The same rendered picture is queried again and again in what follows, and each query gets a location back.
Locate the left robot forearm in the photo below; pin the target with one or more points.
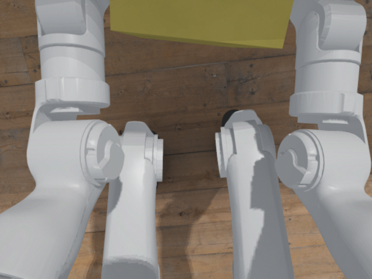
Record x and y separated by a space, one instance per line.
72 50

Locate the carton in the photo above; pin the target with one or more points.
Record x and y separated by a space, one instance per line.
225 23

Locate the right robot foot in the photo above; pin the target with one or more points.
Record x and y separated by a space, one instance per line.
227 115

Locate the robot left upper arm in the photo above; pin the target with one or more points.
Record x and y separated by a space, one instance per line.
71 162

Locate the right robot thigh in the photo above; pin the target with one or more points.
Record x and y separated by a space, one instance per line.
259 236

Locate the right robot forearm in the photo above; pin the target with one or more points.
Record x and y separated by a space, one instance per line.
329 38

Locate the robot right upper arm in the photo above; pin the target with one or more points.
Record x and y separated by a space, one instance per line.
328 171

